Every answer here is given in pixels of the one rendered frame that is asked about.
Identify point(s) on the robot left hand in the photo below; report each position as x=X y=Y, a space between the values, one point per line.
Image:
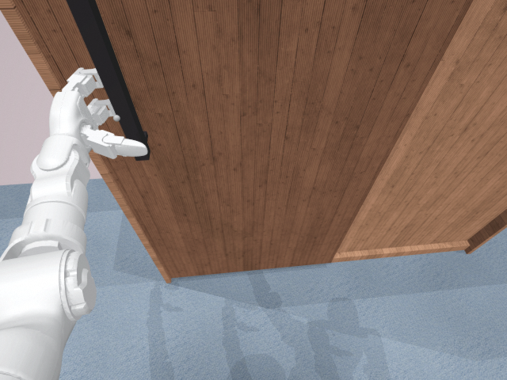
x=69 y=115

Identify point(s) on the handle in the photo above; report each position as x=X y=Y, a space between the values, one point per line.
x=91 y=26

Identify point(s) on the robot left upper arm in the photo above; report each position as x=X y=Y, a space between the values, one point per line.
x=41 y=298

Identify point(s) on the robot left forearm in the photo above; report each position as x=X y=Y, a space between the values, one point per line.
x=55 y=214

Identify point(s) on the wardrobe door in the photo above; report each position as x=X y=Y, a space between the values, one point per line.
x=268 y=121
x=446 y=177

